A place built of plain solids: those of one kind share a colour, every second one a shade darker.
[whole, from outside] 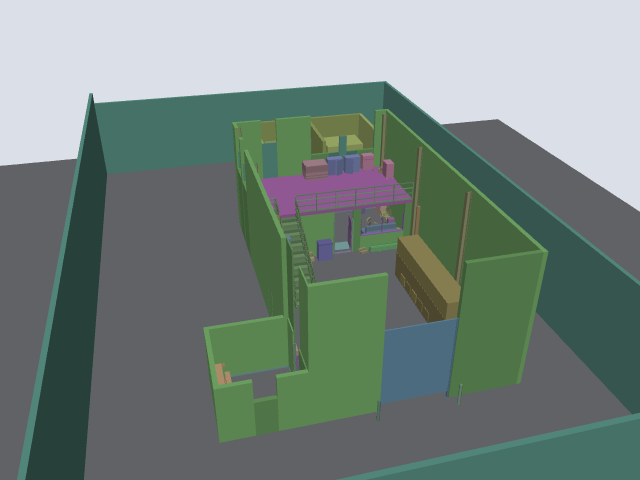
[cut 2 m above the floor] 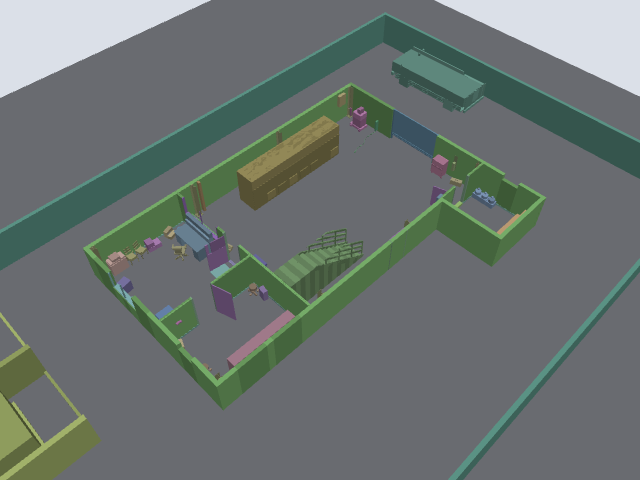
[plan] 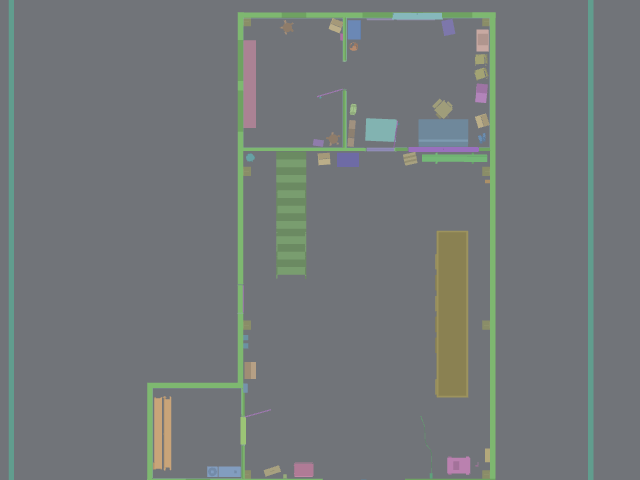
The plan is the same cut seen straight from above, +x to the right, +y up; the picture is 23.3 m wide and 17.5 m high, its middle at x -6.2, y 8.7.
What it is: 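An older electricity substation's switch hall at the yard's level, the gear in one rank over covered trenches, a store loft over its control and relay rooms, a battery room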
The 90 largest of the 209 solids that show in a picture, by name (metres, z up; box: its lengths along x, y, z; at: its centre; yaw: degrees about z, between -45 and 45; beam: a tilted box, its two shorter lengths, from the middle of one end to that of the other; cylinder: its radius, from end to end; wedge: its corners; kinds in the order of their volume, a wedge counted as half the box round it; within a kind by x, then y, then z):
{
 "yard_bound_1": {"box": [0.2, 34.16, 5.95], "at": [-17.45, 9.92, 2.93]},
 "yard_bound_2": {"box": [21.32, 0.2, 5.25], "at": [-6.89, -7.06, 2.58]},
 "yard_bound_3": {"box": [21.32, 0.2, 5.25], "at": [-6.89, 26.9, 2.58]},
 "yard_bound_4": {"box": [0.2, 34.16, 5.25], "at": [3.67, 9.92, 2.58]},
 "wall_1": {"box": [0.2, 3.7, 2.75], "at": [-12.4, 1.65, 1.32]},
 "wall_2": {"box": [1.41, 0.2, 2.75], "at": [-11.8, -0.1, 1.32]},
 "wall_3": {"box": [3.5, 0.2, 2.75], "at": [-10.75, 3.4, 1.32]},
 "wall_4": {"box": [0.91, 0.2, 1.75], "at": [-10.65, -0.1, 0.82]},
 "wall_5": {"box": [1.21, 0.2, 2.75], "at": [-9.6, -0.1, 1.32]},
 "wall_6": {"box": [0.2, 8.7, 6.55], "at": [-9.1, 7.65, 3.23]},
 "wall_7": {"box": [0.2, 0.66, 6.55], "at": [-9.1, 12.32, 3.23]},
 "wall_8": {"box": [0.2, 1.51, 4.15], "at": [-9.1, 13.4, 2.02]},
 "wall_9": {"box": [0.2, 0.36, 6.55], "at": [-9.1, 14.32, 3.23]},
 "wall_10": {"box": [0.2, 1.51, 4.15], "at": [-9.1, 15.25, 2.02]},
 "wall_11": {"box": [0.2, 1.01, 6.55], "at": [-9.1, 16.5, 3.23]},
 "wall_12": {"box": [0.06, 1.21, 2.75], "at": [-9.03, 0.6, 1.32]},
 "wall_13": {"box": [0.06, 1.0, 2.75], "at": [-9.03, 2.8, 1.32]},
 "wall_14": {"box": [0.06, 1.21, 6.55], "at": [-8.97, 0.6, 3.23]},
 "wall_15": {"box": [0.06, 1.06, 6.55], "at": [-8.97, 2.83, 3.23]},
 "wall_16": {"box": [1.61, 0.2, 6.55], "at": [-8.4, 16.9, 3.23]},
 "wall_17": {"box": [2.91, 0.2, 6.55], "at": [-7.55, -0.1, 3.23]},
 "wall_18": {"box": [3.7, 0.06, 2.75], "at": [-7.15, 12.03, 1.32]},
 "wall_19": {"box": [0.91, 0.2, 1.75], "at": [-7.15, 16.9, 0.82]},
 "wall_20": {"box": [3.76, 0.06, 2.87], "at": [-7.12, 11.97, 1.39]},
 "wall_21": {"box": [1.41, 0.2, 6.55], "at": [-6.0, 16.9, 3.23]},
 "wall_22": {"box": [0.06, 2.15, 2.75], "at": [-5.33, 13.08, 1.32]},
 "wall_23": {"box": [0.06, 1.55, 2.75], "at": [-5.33, 16.02, 1.32]},
 "wall_24": {"box": [0.06, 2.15, 2.75], "at": [-5.27, 13.08, 1.32]},
 "wall_25": {"box": [0.06, 1.55, 2.75], "at": [-5.27, 16.02, 1.32]},
 "wall_26": {"box": [0.66, 0.2, 6.55], "at": [-4.97, 16.9, 3.23]},
 "wall_27": {"box": [1.11, 0.2, 4.15], "at": [-4.1, 16.9, 2.02]},
 "wall_28": {"box": [0.71, 0.2, 1.05], "at": [-3.2, 16.9, 0.47]},
 "wall_29": {"box": [2.61, 0.06, 1.0], "at": [-1.7, 11.97, 0.45]},
 "wall_30": {"box": [3.31, 0.2, 6.55], "at": [-1.45, -0.1, 3.23]},
 "wall_31": {"box": [1.11, 0.2, 4.15], "at": [-1.2, 16.9, 2.02]},
 "wall_32": {"box": [0.86, 0.2, 6.55], "at": [-0.23, 16.9, 3.23]},
 "wall_33": {"box": [0.2, 12.2, 6.55], "at": [0.1, 5.9, 3.23]},
 "wall_34": {"box": [0.2, 5.0, 6.55], "at": [0.1, 14.5, 3.23]},
 "yard_pen_1": {"box": [0.24, 4.78, 3.19], "at": [-6.76, 23.49, 1.59]},
 "yard_pen_2": {"box": [3.04, 2.28, 0.22], "at": [-4.7, 23.84, 0.16]},
 "yard_pen_3": {"box": [2.82, 2.06, 1.84], "at": [-4.7, 23.84, 1.19]},
 "yard_pen_4": {"box": [0.24, 4.78, 3.19], "at": [-2.65, 23.49, 1.59]},
 "yard_pen_5": {"box": [8.45, 0.24, 3.19], "at": [-2.65, 26.0, 1.59]},
 "yard_pen_6": {"box": [2.63, 1.94, 1.74], "at": [-0.6, 23.84, 1.14]},
 "yard_pen_7": {"box": [0.24, 4.78, 3.19], "at": [1.46, 23.49, 1.59]},
 "switchgear_row_1": {"box": [0.02, 6.08, 1.48], "at": [-1.95, 6.0, 0.69]},
 "switchgear_row_2": {"box": [1.02, 5.96, 2.31], "at": [-1.37, 6.0, 1.11]},
 "switchgear_row_3": {"box": [1.14, 6.08, 2.37], "at": [-1.37, 6.0, 1.14]},
 "raised_floor_deck_1": {"box": [9.06, 4.92, 0.2], "at": [-4.5, 14.37, 2.8]},
 "stair_1": {"box": [1.1, 0.3, 0.56], "at": [-7.25, 8.14, 0.23]},
 "stair_2": {"box": [1.1, 0.3, 0.73], "at": [-7.25, 8.42, 0.32]},
 "stair_3": {"box": [1.1, 0.3, 0.9], "at": [-7.25, 8.7, 0.4]},
 "stair_4": {"box": [1.1, 0.3, 1.07], "at": [-7.25, 8.98, 0.49]},
 "stair_5": {"box": [1.1, 0.3, 1.24], "at": [-7.25, 9.26, 0.57]},
 "stair_6": {"box": [1.1, 0.3, 1.41], "at": [-7.25, 9.54, 0.66]},
 "stair_7": {"box": [1.1, 0.3, 1.59], "at": [-7.25, 9.82, 0.74]},
 "stair_8": {"box": [1.1, 0.3, 1.76], "at": [-7.25, 10.1, 0.83]},
 "stair_9": {"box": [1.1, 0.3, 1.93], "at": [-7.25, 10.38, 0.91]},
 "stair_10": {"box": [1.1, 0.3, 2.1], "at": [-7.25, 10.66, 1.0]},
 "stair_11": {"box": [1.1, 0.3, 2.27], "at": [-7.25, 10.94, 1.08]},
 "stair_12": {"box": [1.1, 0.3, 2.44], "at": [-7.25, 11.22, 1.17]},
 "stair_13": {"box": [1.1, 0.3, 2.61], "at": [-7.25, 11.5, 1.25]},
 "stair_14": {"box": [1.1, 0.3, 2.78], "at": [-7.25, 11.78, 1.34]},
 "beyond_van_1": {"box": [4.94, 1.29, 0.08], "at": [-2.21, -4.96, 0.32], "yaw": 1.3},
 "beyond_van_2": {"box": [5.29, 1.81, 0.65], "at": [-2.09, -5.21, 0.97], "yaw": 1.3},
 "beyond_van_3": {"box": [3.79, 0.08, 1.48], "at": [-1.36, -6.24, 0.68], "yaw": 1.3},
 "relay_cubicles_1": {"box": [0.46, 3.2, 2.2], "at": [-8.76, 14.38, 1.17]},
 "plan_chest_1": {"box": [1.37, 0.95, 0.4], "at": [-4.54, 16.27, 3.2]},
 "plan_chest_2": {"box": [1.37, 0.95, 0.4], "at": [-4.54, 16.27, 3.6]},
 "plan_chest_3": {"box": [1.32, 0.92, 0.97], "at": [-4.53, 16.29, 3.34]},
 "tool_cabinet_1": {"box": [0.65, 0.5, 0.88], "at": [-6.79, 0.31, 0.56]},
 "tool_cabinet_2": {"box": [0.7, 0.45, 0.89], "at": [-6.79, 0.32, 0.56]},
 "tool_cabinet_3": {"box": [0.7, 0.45, 0.89], "at": [-1.17, 16.48, 3.46]},
 "tool_cabinet_4": {"box": [0.45, 0.7, 0.89], "at": [-0.32, 15.11, 3.46]},
 "tool_cabinet_5": {"box": [0.5, 0.65, 0.85], "at": [-0.31, 15.1, 3.45]},
 "wall_over_deck_1": {"box": [3.76, 0.1, 2.22], "at": [-7.15, 16.86, 3.99]},
 "wall_over_deck_2": {"box": [1.86, 0.1, 1.21], "at": [-3.75, 16.86, 3.48]},
 "wall_over_deck_3": {"box": [1.86, 0.1, 1.21], "at": [-1.55, 16.86, 3.48]},
 "cupboard_steel_low_1": {"box": [0.92, 0.45, 1.05], "at": [-3.27, 16.51, 3.38]},
 "cupboard_steel_low_2": {"box": [0.92, 0.44, 1.05], "at": [-2.16, 16.5, 3.38]},
 "roller_shutter_1": {"box": [2.86, 0.06, 3.68], "at": [-4.6, -0.12, 2.16]},
 "charger_cubicle_1": {"box": [0.47, 0.7, 1.75], "at": [-4.95, 16.36, 0.83]},
 "log_desk_1": {"box": [0.8, 0.48, 1.05], "at": [-5.18, 11.62, 0.47]},
 "battery_stand_1": {"box": [0.29, 2.58, 0.53], "at": [-12.1, 1.65, 0.89]},
 "pier_1": {"box": [0.17, 0.34, 6.55], "at": [-8.91, 3.3, 3.23]},
 "control_desk_1": {"box": [0.42, 0.46, 0.79], "at": [-2.38, 12.83, 0.34]},
 "control_desk_2": {"box": [0.42, 0.46, 0.79], "at": [-1.02, 12.83, 0.34]},
 "printer_stand_1": {"box": [0.45, 0.81, 0.77], "at": [-0.27, 15.97, 0.34]},
 "breaker_truck_1": {"box": [0.6, 0.5, 0.54], "at": [-1.18, 0.47, 0.46]},
 "pedestal_1": {"box": [0.42, 0.56, 0.65], "at": [-1.52, 16.45, 0.27], "yaw": 11.1}
}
